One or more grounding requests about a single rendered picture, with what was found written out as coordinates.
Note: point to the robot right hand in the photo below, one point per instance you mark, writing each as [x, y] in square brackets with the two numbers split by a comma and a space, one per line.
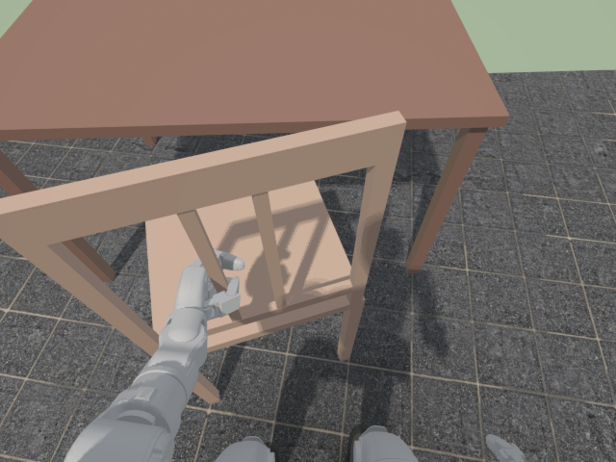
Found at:
[503, 450]

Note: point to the robot left upper arm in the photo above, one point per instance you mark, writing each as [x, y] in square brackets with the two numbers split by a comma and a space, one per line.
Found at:
[108, 440]

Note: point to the left robot shin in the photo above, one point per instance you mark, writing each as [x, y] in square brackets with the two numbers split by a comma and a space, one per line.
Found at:
[254, 438]

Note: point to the chair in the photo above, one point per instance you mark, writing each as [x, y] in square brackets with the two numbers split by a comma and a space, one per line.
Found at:
[258, 201]

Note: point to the robot right foot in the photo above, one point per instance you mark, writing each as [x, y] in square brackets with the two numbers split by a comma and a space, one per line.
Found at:
[354, 436]

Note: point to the table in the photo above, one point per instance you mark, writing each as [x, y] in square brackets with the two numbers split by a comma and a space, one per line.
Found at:
[88, 69]

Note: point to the robot left hand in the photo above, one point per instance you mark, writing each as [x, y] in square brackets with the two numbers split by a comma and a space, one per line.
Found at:
[195, 287]

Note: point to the left robot forearm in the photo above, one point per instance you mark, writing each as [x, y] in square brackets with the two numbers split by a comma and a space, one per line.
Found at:
[161, 391]

